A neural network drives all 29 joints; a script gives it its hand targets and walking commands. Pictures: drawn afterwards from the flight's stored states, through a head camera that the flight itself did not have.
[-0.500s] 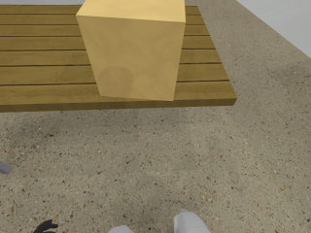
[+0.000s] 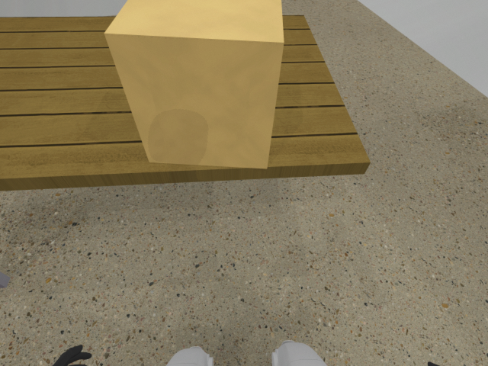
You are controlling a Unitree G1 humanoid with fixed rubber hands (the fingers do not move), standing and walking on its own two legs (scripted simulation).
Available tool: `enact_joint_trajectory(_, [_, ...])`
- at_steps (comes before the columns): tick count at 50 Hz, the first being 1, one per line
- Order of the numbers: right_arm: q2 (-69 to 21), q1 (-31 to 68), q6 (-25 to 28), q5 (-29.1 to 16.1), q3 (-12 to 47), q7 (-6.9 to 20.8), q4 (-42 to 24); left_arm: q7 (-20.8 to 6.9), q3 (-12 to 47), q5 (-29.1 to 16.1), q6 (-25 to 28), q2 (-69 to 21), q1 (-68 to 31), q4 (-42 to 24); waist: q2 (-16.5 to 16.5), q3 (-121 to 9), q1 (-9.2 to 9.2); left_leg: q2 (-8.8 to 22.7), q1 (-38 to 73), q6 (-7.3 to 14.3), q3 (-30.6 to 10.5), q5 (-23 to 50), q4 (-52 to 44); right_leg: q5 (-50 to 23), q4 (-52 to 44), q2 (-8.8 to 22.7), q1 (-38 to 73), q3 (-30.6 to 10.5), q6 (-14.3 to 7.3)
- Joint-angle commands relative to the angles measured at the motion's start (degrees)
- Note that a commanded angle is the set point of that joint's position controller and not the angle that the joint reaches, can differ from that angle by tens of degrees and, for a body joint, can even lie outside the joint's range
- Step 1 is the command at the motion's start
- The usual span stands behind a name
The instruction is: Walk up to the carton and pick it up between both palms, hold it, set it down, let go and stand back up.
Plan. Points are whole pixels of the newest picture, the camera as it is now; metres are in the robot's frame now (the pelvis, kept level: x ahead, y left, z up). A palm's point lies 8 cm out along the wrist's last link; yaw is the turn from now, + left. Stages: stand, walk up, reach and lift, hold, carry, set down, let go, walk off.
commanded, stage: walk up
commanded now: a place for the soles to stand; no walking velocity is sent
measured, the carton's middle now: (208, 87) +0.60 +0.08 +0.11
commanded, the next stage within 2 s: none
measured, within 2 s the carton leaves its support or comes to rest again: neither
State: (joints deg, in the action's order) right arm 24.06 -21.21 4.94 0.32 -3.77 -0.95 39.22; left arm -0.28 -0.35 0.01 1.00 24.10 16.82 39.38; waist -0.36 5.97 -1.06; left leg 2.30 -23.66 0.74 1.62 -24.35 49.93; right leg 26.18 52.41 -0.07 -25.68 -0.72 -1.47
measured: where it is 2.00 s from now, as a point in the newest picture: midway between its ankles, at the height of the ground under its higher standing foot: outside the picture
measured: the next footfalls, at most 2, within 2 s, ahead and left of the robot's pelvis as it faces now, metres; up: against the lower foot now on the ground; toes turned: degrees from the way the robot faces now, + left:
left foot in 0.88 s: +0.12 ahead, +0.15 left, +0.00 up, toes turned +3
right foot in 1.40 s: +0.26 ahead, -0.06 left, +0.00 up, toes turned +3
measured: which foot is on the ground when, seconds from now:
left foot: down 0.00-0.64, up 0.66-0.86, down 0.88-1.00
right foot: down 0.00-0.90, up 0.92-1.00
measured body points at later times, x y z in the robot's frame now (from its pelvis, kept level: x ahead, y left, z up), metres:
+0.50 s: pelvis +0.00 -0.01 +0.00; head +0.04 -0.01 +0.44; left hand +0.12 +0.29 -0.10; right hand +0.10 -0.34 -0.09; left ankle +0.03 +0.12 -0.70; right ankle +0.03 -0.14 -0.70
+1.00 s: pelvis +0.05 +0.06 +0.00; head +0.08 +0.09 +0.44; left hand +0.14 +0.38 -0.11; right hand +0.13 -0.26 -0.07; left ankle +0.08 +0.15 -0.70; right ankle +0.04 -0.11 -0.65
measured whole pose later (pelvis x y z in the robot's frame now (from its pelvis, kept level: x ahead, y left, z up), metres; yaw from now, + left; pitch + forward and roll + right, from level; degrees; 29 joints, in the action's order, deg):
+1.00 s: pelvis +0.05 +0.06 +0.00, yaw +1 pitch -2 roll -3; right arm 24.1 -19.7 4.0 0.3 -3.9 2.3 39.3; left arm 1.0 -0.4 0.0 4.1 25.9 17.9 40.8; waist 0.4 5.8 -1.1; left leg 2.1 -25.6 2.1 1.9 -25.8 53.3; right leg 28.9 67.2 0.1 -27.8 -2.1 -0.8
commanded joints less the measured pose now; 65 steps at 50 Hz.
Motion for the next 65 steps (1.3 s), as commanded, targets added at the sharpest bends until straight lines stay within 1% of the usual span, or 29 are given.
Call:
enact_joint_trajectory(1, [17.09, 1.94, 1.75, 1.10, -4.26, -1.25, -0.25, 0.11, -6.21, 1.14, 1.93, 11.55, -2.56, -0.50, -5.56, -6.60, 1.77, 14.17, 7.10, 10.22, -19.11, 21.56, -16.09, -0.35, -6.58, 1.79, -1.32, 0.32, -1.42])
enact_joint_trajectory(4, [13.58, 3.32, 1.20, -0.28, -2.49, -0.93, -1.12, 0.30, -6.18, 1.11, 2.91, 12.58, -1.10, -0.10, 2.98, -9.85, 2.24, 6.02, 0.01, 4.92, -7.64, 18.08, -5.94, -18.92, -13.26, 5.48, 8.90, -9.36, -4.87])
enact_joint_trajectory(7, [11.42, 2.82, 0.22, -0.73, -2.05, -1.21, -0.05, 0.57, -5.75, 1.09, 2.96, 15.65, -3.75, -0.31, 9.70, -4.27, 1.13, -0.30, -3.77, 2.21, -0.16, -0.72, 1.19, -14.63, -21.52, 13.77, 4.51, -22.52, -13.23])
enact_joint_trajectory(9, [12.31, 0.59, 0.60, -0.27, -2.39, -1.03, 0.88, 0.24, -5.46, 0.94, 2.19, 14.69, -6.79, -0.14, 7.99, -4.13, -0.88, 0.44, 3.31, 3.17, -0.94, 3.52, -6.45, -13.26, -16.87, 10.07, 0.38, -16.52, -9.49])
enact_joint_trajectory(12, [18.17, -1.74, 1.59, 0.43, -4.20, -1.13, 1.71, 0.48, -4.70, 0.62, 1.86, 10.13, -7.56, -1.32, -4.46, -9.18, -1.03, 13.80, 10.68, 10.96, -23.67, 8.57, -19.06, -13.84, 2.44, 0.63, -6.46, -0.18, -1.43])
enact_joint_trajectory(14, [18.79, 1.52, 1.60, 0.72, -4.27, -1.17, 0.38, 0.73, -5.02, 0.54, 1.58, 11.55, -6.07, -1.27, -3.62, -5.71, 0.60, 17.25, 7.14, 14.20, -24.18, 15.24, -17.82, -2.98, 0.42, 1.07, -5.96, 0.42, -1.22])
enact_joint_trajectory(16, [16.61, 5.58, 1.12, 0.28, -3.78, -0.90, -0.29, 0.52, -5.53, 0.75, 2.10, 11.69, -2.43, 0.16, -2.62, -5.19, 2.40, 13.69, 0.29, 10.37, -15.94, 16.10, -14.23, -8.71, -6.49, 1.85, 2.28, -1.25, -2.03])
enact_joint_trajectory(19, [9.94, 5.64, 0.38, -0.38, -1.83, -0.84, -0.83, 0.36, -6.81, 1.87, 3.27, 16.22, -1.67, -0.37, 10.26, -7.90, 2.00, 0.30, -8.12, 2.07, -0.23, 1.34, 1.85, -8.65, -22.59, 11.99, 11.22, -24.33, -9.83])
enact_joint_trajectory(20, [11.21, 6.37, 0.10, -0.46, -1.77, -1.07, -0.31, 0.27, -6.52, 1.34, 2.98, 16.72, -2.12, 0.30, 8.91, -6.12, 2.15, -1.03, -7.52, 2.17, -0.43, -6.69, 1.31, -11.37, -23.51, 15.07, 9.39, -28.54, -13.26])
enact_joint_trajectory(23, [13.06, 2.26, 0.73, 0.09, -2.55, -0.96, 1.72, 0.09, -6.00, 1.34, 2.17, 15.88, -6.17, -0.73, 9.63, -7.14, -0.43, 0.01, 2.61, 3.10, -1.84, 0.90, -8.65, -14.30, -17.26, 10.91, 3.68, -17.94, -10.13])
enact_joint_trajectory(25, [14.33, -0.46, 1.85, 0.46, -2.90, -0.98, 2.31, 0.15, -4.91, 0.97, 2.15, 10.62, -8.25, -2.14, -0.21, -8.39, -1.72, 6.84, 11.98, 6.00, -13.37, 9.89, -14.83, -21.30, -6.37, 4.23, -5.11, -7.52, -3.89])
enact_joint_trajectory(26, [16.79, -0.31, 1.91, 0.56, -3.71, -1.02, 1.62, 0.22, -4.86, 0.70, 1.88, 9.74, -8.06, -1.62, -2.03, -8.39, -1.00, 12.70, 10.43, 10.19, -21.94, 11.48, -17.83, -16.39, -0.76, 1.85, -5.52, -2.10, -1.39])
enact_joint_trajectory(28, [17.65, 1.54, 1.66, 0.16, -3.49, -0.98, 0.78, 0.60, -5.13, 0.53, 1.94, 10.71, -5.90, -0.71, 0.12, -8.80, 0.24, 15.99, 9.72, 13.57, -22.94, 21.36, -15.54, -7.92, -1.23, 1.70, -3.24, 0.30, -0.51])
enact_joint_trajectory(29, [20.08, 2.29, 0.36, 1.25, -5.33, 1.31, -0.98, 0.52, -5.84, 0.44, 4.11, 12.63, -0.35, -0.93, -9.71, -8.38, 1.84, 12.98, 7.67, 13.54, -20.57, 2.77, -13.45, 6.19, -5.17, 0.53, -2.09, 1.14, -2.36])
enact_joint_trajectory(30, [17.14, 5.93, -0.51, 1.34, -4.68, 2.15, -2.00, 0.72, -6.74, 1.01, 5.01, 15.11, 4.41, 1.16, -7.28, -7.25, 3.33, 10.74, -0.72, 11.95, -18.45, -11.52, -10.82, 11.21, -10.71, 0.03, 4.71, -1.41, -2.96])
enact_joint_trajectory(31, [13.56, 7.88, -1.31, 1.49, -3.69, 2.57, -3.81, 1.05, -8.03, 1.24, 5.84, 18.47, 11.55, 3.28, 3.71, -6.77, 6.66, 4.59, -16.62, 7.92, -12.21, -17.06, 0.31, 20.29, -21.61, 4.76, 17.54, -15.10, -4.88])
enact_joint_trajectory(32, [11.35, 11.68, -1.90, 1.50, -3.12, 2.70, -5.13, 1.27, -9.63, 1.32, 6.25, 24.18, 17.02, 4.21, 15.99, -5.11, 9.40, -3.41, -32.52, 2.26, -0.02, -11.98, 18.53, 32.92, -37.63, 17.19, 27.61, -41.62, -10.31])
enact_joint_trajectory(33, [13.88, 14.31, -2.41, 2.44, -3.43, 2.18, -5.31, 1.68, -10.03, 0.60, 6.08, 24.86, 14.71, 3.37, 8.03, -1.68, 9.09, 0.04, -35.35, 1.24, -5.66, -8.11, 21.45, 33.01, -40.44, 23.67, 23.12, -49.26, -14.78])
enact_joint_trajectory(35, [15.99, 11.78, -2.27, 2.24, -4.20, 3.03, -3.97, 2.32, -9.55, 0.43, 6.30, 22.24, 7.39, 2.06, -1.32, 2.76, 5.21, 3.68, -30.82, 1.05, -7.33, -5.10, 19.34, 29.55, -37.73, 23.18, 15.69, -43.71, -15.16])
enact_joint_trajectory(36, [15.11, 9.16, -2.29, 1.72, -4.51, 3.25, -3.38, 2.30, -9.13, 0.62, 6.35, 22.15, 4.54, 1.47, 3.15, 3.81, 3.22, 5.25, -27.76, 0.86, -5.96, -2.59, 17.27, 22.09, -35.76, 20.70, 13.51, -34.53, -14.54])
enact_joint_trajectory(41, [14.50, 10.04, -1.38, 1.21, -5.12, 3.80, -4.05, 1.84, -8.92, 0.70, 6.27, 22.24, 4.89, 0.40, 8.47, 2.23, 4.30, 3.86, -17.63, 0.75, -3.82, -8.32, 7.13, 3.34, -28.27, 19.16, 9.88, -28.34, -15.79])
enact_joint_trajectory(42, [15.21, 6.75, -1.14, 1.34, -5.94, 4.12, -3.19, 1.84, -9.11, 0.98, 5.66, 23.21, 0.54, -0.56, 12.07, 0.54, 1.53, 3.72, -10.15, 2.33, -5.07, -8.20, 0.94, 2.85, -24.19, 18.22, 5.55, -26.05, -14.92])
enact_joint_trajectory(44, [16.28, -11.56, 0.24, 1.50, -7.04, 3.11, 4.57, 1.71, -6.69, 1.08, 4.62, 15.31, -6.82, -2.13, -2.66, -4.71, -8.98, -1.13, 20.97, 2.80, -2.30, -4.49, -13.32, -4.18, 0.99, 7.55, -14.33, -9.23, -7.75])
enact_joint_trajectory(45, [19.93, -17.38, 0.47, 2.65, -8.48, 2.24, 4.79, 1.57, -4.41, 0.67, 4.18, 7.89, -2.91, -1.75, -22.18, -4.95, -10.59, 5.94, 27.43, 3.15, -21.20, -14.70, -24.90, 0.24, 21.92, -0.06, -24.57, -0.23, -2.58])
enact_joint_trajectory(46, [21.83, -12.71, 0.59, 1.77, -8.16, 1.77, 1.75, 1.90, -4.74, -0.06, 3.82, 8.81, -3.24, -2.17, -19.67, -0.78, -8.21, 15.53, 23.83, 2.25, -42.97, -13.58, -35.99, 5.91, 26.89, -5.43, -31.95, -3.04, -0.06])
enact_joint_trajectory(47, [23.09, -7.10, 0.26, -0.22, -8.56, 2.02, -0.29, 2.19, -5.22, 0.33, 4.04, 13.66, -1.20, -2.29, -14.85, -1.70, -5.10, 20.67, 20.62, 4.34, -50.75, -10.27, -38.85, 4.85, 27.59, -2.74, -29.39, -5.16, -0.24])
enact_joint_trajectory(49, [18.28, -3.11, 0.30, -0.21, -7.60, 1.32, -1.15, 1.97, -5.93, 0.62, 3.86, 16.33, 0.63, -0.08, -7.36, 0.21, -2.99, 18.44, 21.33, 3.19, -40.54, -1.56, -32.76, -1.13, 25.55, 1.96, -27.82, -2.41, 0.20])
enact_joint_trajectory(53, [14.43, -8.08, 1.39, 0.57, -6.22, 0.40, -1.34, 0.65, -5.75, 0.11, 3.29, 13.22, -0.05, 0.22, -6.61, -9.54, -3.79, 10.76, 27.95, 1.95, -21.96, 26.84, -22.78, -6.58, 17.99, 3.73, -23.66, -1.32, 0.40])
enact_joint_trajectory(65, [16.68, -7.10, 0.76, -0.24, -4.96, 0.66, -2.13, -0.09, -4.18, 1.26, 4.17, 11.21, -6.00, -1.90, -5.03, -7.54, -3.65, 15.04, 25.38, 11.47, -20.19, 27.34, -20.33, -10.03, -5.71, 4.74, -15.77, 0.01, -0.03])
